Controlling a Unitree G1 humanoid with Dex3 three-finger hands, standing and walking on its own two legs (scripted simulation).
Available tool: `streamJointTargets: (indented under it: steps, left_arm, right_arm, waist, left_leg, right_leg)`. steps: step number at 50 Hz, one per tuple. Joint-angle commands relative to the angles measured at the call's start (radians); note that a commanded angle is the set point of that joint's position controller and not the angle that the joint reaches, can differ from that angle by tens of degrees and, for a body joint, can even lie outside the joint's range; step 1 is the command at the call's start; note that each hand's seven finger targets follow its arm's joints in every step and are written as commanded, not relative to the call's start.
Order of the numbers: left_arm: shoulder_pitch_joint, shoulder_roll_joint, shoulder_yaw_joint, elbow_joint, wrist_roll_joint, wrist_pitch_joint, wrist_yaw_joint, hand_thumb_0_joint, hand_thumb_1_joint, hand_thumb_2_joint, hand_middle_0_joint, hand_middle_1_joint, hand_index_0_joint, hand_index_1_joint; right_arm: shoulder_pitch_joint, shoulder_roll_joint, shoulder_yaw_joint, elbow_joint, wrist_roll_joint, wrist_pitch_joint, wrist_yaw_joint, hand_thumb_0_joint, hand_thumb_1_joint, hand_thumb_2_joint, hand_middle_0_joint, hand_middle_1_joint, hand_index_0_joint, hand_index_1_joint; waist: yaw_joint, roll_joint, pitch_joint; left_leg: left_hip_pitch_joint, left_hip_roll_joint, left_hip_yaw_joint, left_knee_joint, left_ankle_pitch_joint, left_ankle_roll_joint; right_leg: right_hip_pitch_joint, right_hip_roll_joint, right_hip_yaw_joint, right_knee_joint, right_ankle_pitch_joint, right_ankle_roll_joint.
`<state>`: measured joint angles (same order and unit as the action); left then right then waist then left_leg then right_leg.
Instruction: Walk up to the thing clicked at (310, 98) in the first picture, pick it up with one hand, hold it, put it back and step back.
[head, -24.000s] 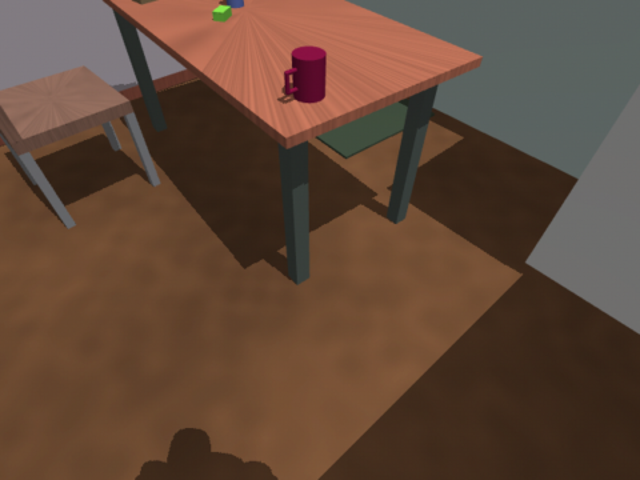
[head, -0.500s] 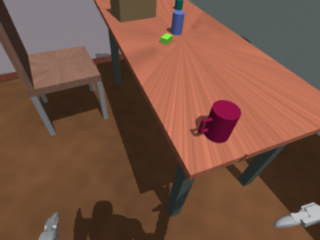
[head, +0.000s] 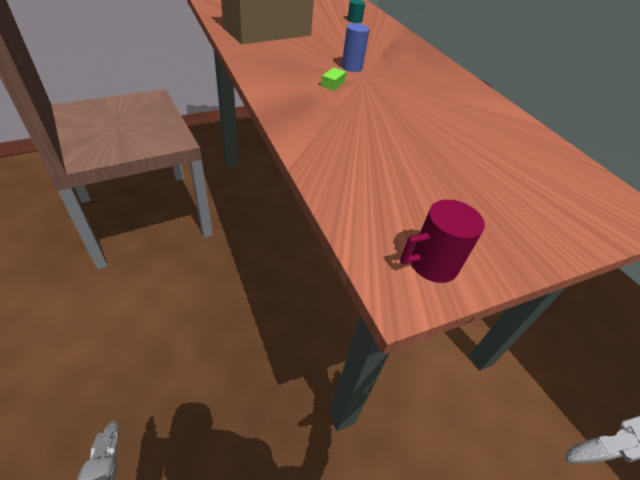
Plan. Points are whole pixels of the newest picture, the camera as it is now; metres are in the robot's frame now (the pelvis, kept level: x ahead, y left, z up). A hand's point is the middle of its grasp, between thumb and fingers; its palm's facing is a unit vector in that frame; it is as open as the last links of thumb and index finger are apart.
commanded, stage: home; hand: right
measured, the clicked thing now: (436, 244) +0.47 -0.21 +0.03
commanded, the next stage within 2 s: none
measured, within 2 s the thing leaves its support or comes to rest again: neither
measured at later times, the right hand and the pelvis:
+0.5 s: hand (468, 455) +0.18 -0.20 -0.06, palm faces +0.09 +0.97 -0.24, open 17.4 cm; pelvis +0.02 -0.01 +0.00, yaw +1 degrees
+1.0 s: hand (439, 433) +0.22 -0.19 -0.10, palm faces +0.08 +0.97 -0.22, open 17.3 cm; pelvis +0.04 -0.01 +0.00, yaw +2 degrees
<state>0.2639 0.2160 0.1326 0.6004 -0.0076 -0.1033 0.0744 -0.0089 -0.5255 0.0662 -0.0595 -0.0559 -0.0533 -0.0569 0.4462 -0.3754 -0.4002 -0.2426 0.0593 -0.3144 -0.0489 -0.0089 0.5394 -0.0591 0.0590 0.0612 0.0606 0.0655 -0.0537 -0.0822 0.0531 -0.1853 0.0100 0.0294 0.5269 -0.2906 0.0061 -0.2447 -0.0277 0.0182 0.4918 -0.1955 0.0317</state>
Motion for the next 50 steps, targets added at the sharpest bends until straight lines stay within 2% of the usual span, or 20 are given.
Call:
streamJointTargets:
  steps: [1,2,3,5,7,11,13,15,17,18,19,22,23,29,30,31,33,35,41,50]
  left_arm:
    - [-0.088,0.13,0.005,-0.322,-0.009,-0.073,0.005,0.0,-0.393,0.246,-0.12,-0.171,-0.122,-0.17]
    - [-0.016,0.087,-0.032,-0.29,-0.014,-0.062,-0.002,0.0,-0.313,0.326,-0.124,-0.177,-0.125,-0.176]
    - [0.002,0.048,-0.073,-0.299,-0.019,-0.055,-0.01,0.0,-0.233,0.406,-0.127,-0.182,-0.128,-0.181]
    - [0.04,0.002,-0.106,-0.258,-0.025,-0.044,-0.02,0.0,-0.073,0.544,-0.136,-0.196,-0.137,-0.195]
    - [0.017,-0.01,-0.108,-0.173,-0.027,-0.04,-0.026,0.0,0.087,0.533,-0.134,-0.192,-0.135,-0.192]
    - [-0.05,0.096,-0.022,-0.108,-0.023,-0.048,-0.033,0.0,0.339,0.577,-0.143,-0.203,-0.142,-0.204]
    - [-0.091,0.13,0.015,-0.103,-0.016,-0.056,-0.031,0.0,0.452,0.642,-0.154,-0.221,-0.154,-0.222]
    - [-0.131,0.143,0.014,-0.155,-0.005,-0.066,-0.026,0.0,0.55,0.733,-0.17,-0.248,-0.17,-0.248]
    - [-0.19,0.087,-0.045,-0.173,-0.003,-0.062,-0.024,0.0,0.71,0.815,-0.185,-0.272,-0.185,-0.272]
    - [-0.2,0.087,-0.043,-0.166,-0.004,-0.056,-0.017,0.0,0.79,0.879,-0.197,-0.291,-0.196,-0.291]
    - [-0.239,0.06,-0.077,-0.19,-0.005,-0.055,-0.014,0.0,0.87,0.896,-0.199,-0.295,-0.199,-0.296]
    - [-0.246,0.011,-0.122,-0.164,-0.008,-0.042,-0.008,0.0,0.897,0.901,-0.201,-0.298,-0.2,-0.298]
    - [-0.235,0.018,-0.121,-0.148,-0.009,-0.038,-0.004,0.0,0.897,0.901,-0.201,-0.298,-0.2,-0.299]
    - [-0.132,0.097,-0.076,-0.102,-0.005,-0.018,0.012,0.0,0.897,0.901,-0.201,-0.299,-0.2,-0.3]
    - [-0.103,0.123,-0.093,-0.021,0.013,-0.007,0.007,0.0,0.897,0.902,-0.201,-0.3,-0.2,-0.3]
    - [-0.121,0.103,-0.107,-0.04,0.01,-0.005,0.007,0.0,0.897,0.901,-0.201,-0.299,-0.2,-0.3]
    - [-0.128,0.098,-0.109,-0.058,0.008,-0.003,0.01,0.0,0.897,0.902,-0.201,-0.3,-0.2,-0.301]
    - [-0.135,0.102,-0.106,-0.064,0.01,0.007,0.006,0.0,0.897,0.902,-0.201,-0.299,-0.2,-0.3]
    - [-0.126,0.109,-0.096,-0.073,0.003,0.034,-0.007,0.0,0.897,0.902,-0.201,-0.299,-0.2,-0.3]
    - [-0.121,0.117,-0.09,-0.073,-0.005,0.081,-0.008,0.0,0.897,0.902,-0.201,-0.299,-0.2,-0.3]
  right_arm:
    - [0.016,-0.089,-0.014,-0.033,-0.002,-0.052,0.002,0.0,0.448,-0.117,0.064,0.071,0.064,0.071]
    - [0.004,-0.103,-0.021,-0.019,0.001,-0.054,0.006,0.0,0.45,-0.115,0.063,0.07,0.063,0.07]
    - [0.0,-0.081,0.004,-0.023,0.002,-0.058,0.014,0.0,0.464,-0.107,0.062,0.068,0.062,0.068]
    - [-0.023,-0.052,0.054,-0.055,0.004,-0.059,0.028,0.0,0.493,-0.09,0.059,0.063,0.059,0.063]
    - [-0.046,-0.04,0.088,-0.054,0.001,-0.043,0.034,0.0,0.481,-0.097,0.06,0.065,0.06,0.065]
    - [-0.047,-0.017,0.136,-0.026,-0.003,-0.005,0.038,0.0,0.478,-0.099,0.061,0.066,0.061,0.066]
    - [-0.04,-0.018,0.143,0.006,-0.013,0.01,0.035,0.0,0.473,-0.102,0.062,0.067,0.062,0.067]
    - [-0.022,-0.005,0.159,0.05,-0.023,0.024,0.028,0.0,0.502,-0.085,0.059,0.062,0.059,0.062]
    - [0.005,0.027,0.197,0.16,-0.029,0.042,0.021,0.0,0.546,-0.059,0.054,0.054,0.054,0.054]
    - [-0.011,0.038,0.223,0.203,-0.031,0.051,0.016,0.0,0.554,-0.054,0.053,0.053,0.053,0.053]
    - [-0.031,0.065,0.261,0.258,-0.035,0.058,0.015,0.0,0.562,-0.049,0.052,0.051,0.052,0.051]
    - [-0.1,0.124,0.352,0.412,-0.046,0.068,0.014,0.0,0.589,-0.031,0.049,0.046,0.049,0.046]
    - [-0.126,0.119,0.357,0.456,-0.048,0.073,0.011,0.0,0.576,-0.039,0.05,0.048,0.05,0.048]
    - [-0.265,0.024,0.311,0.584,-0.054,0.114,-0.007,0.0,0.511,-0.076,0.056,0.059,0.056,0.059]
    - [-0.305,-0.023,0.211,0.573,-0.054,0.108,-0.04,0.0,0.543,-0.057,0.053,0.053,0.053,0.053]
    - [-0.298,0.025,0.271,0.602,-0.059,0.111,-0.037,0.0,0.532,-0.064,0.054,0.055,0.054,0.055]
    - [-0.286,0.058,0.296,0.668,-0.055,0.13,-0.042,0.0,0.54,-0.058,0.053,0.054,0.053,0.054]
    - [-0.298,0.073,0.307,0.645,-0.053,0.135,-0.046,0.0,0.508,-0.078,0.056,0.059,0.056,0.059]
    - [-0.259,0.142,0.381,0.672,-0.044,0.158,-0.048,0.0,0.515,-0.073,0.056,0.058,0.056,0.058]
    - [-0.319,0.077,0.333,0.648,-0.048,0.176,-0.06,0.0,0.524,-0.068,0.055,0.057,0.055,0.057]
  waist:
    - [-0.007,0.251,-0.11]
    - [-0.006,0.247,-0.091]
    - [-0.012,0.231,-0.06]
    - [-0.006,0.158,-0.024]
    - [0.003,0.031,0.011]
    - [0.042,-0.082,0.016]
    - [0.049,-0.084,-0.037]
    - [0.045,0.014,-0.134]
    - [0.025,0.088,-0.156]
    - [0.029,0.12,-0.157]
    - [0.03,0.144,-0.153]
    - [0.047,0.146,-0.158]
    - [0.053,0.145,-0.158]
    - [0.079,0.017,-0.176]
    - [0.031,-0.021,-0.154]
    - [0.055,-0.018,-0.13]
    - [0.06,0.043,-0.135]
    - [0.049,-0.001,-0.156]
    - [0.048,0.112,-0.176]
    - [0.037,0.096,-0.184]
  left_leg:
    - [-0.018,0.013,0.004,-0.159,0.076,-0.023]
    - [-0.025,0.007,0.012,-0.161,0.075,-0.021]
    - [-0.039,0.006,0.016,-0.163,0.072,-0.018]
    - [-0.061,0.003,0.02,-0.167,0.057,-0.012]
    - [-0.079,0.007,0.015,-0.167,0.07,-0.008]
    - [-0.092,-0.008,0.031,-0.142,0.087,0.008]
    - [-0.076,-0.014,0.039,-0.13,0.132,0.009]
    - [-0.025,-0.02,0.051,-0.116,0.197,0.005]
    - [0.008,-0.014,0.049,-0.12,0.225,-0.002]
    - [0.006,-0.013,0.045,-0.124,0.228,-0.006]
    - [0.002,-0.012,0.04,-0.129,0.199,-0.007]
    - [-0.018,-0.011,0.029,-0.126,0.161,-0.002]
    - [-0.027,-0.008,0.025,-0.123,0.164,-0.003]
    - [-0.046,-0.004,0.013,-0.122,0.164,0.0]
    - [-0.035,-0.011,0.002,-0.117,0.16,0.005]
    - [-0.038,-0.011,-0.002,-0.122,0.147,0.002]
    - [-0.021,-0.013,0.003,-0.124,0.18,-0.003]
    - [-0.011,-0.013,0.003,-0.115,0.212,0.002]
    - [0.01,-0.02,0.016,-0.108,0.312,-0.008]
    - [0.022,-0.016,0.003,-0.107,0.306,-0.008]
  right_leg:
    - [0.116,0.034,-0.053,-0.071,0.099,-0.048]
    - [0.119,0.034,-0.055,-0.081,0.096,-0.051]
    - [0.121,0.035,-0.06,-0.093,0.092,-0.051]
    - [0.116,0.037,-0.071,-0.115,0.072,-0.047]
    - [0.099,0.048,-0.082,-0.132,0.047,-0.045]
    - [0.076,0.032,-0.06,-0.148,0.02,-0.038]
    - [0.1,0.025,-0.051,-0.13,0.071,-0.033]
    - [0.147,0.015,-0.037,-0.103,0.154,-0.035]
    - [0.132,0.021,-0.037,-0.082,0.187,-0.042]
    - [0.125,0.022,-0.039,-0.077,0.186,-0.046]
    - [0.115,0.021,-0.043,-0.079,0.159,-0.047]
    - [0.103,0.018,-0.049,-0.077,0.123,-0.048]
    - [0.093,0.021,-0.051,-0.072,0.12,-0.049]
    - [0.119,0.026,-0.061,-0.083,0.095,-0.04]
    - [0.072,0.034,-0.063,-0.067,0.08,-0.037]
    - [0.074,0.035,-0.07,-0.07,0.062,-0.035]
    - [0.066,0.033,-0.07,-0.063,0.091,-0.042]
    - [0.083,0.031,-0.073,-0.063,0.121,-0.036]
    - [0.098,0.023,-0.067,-0.05,0.223,-0.045]
    - [0.1,0.026,-0.075,-0.055,0.221,-0.044]
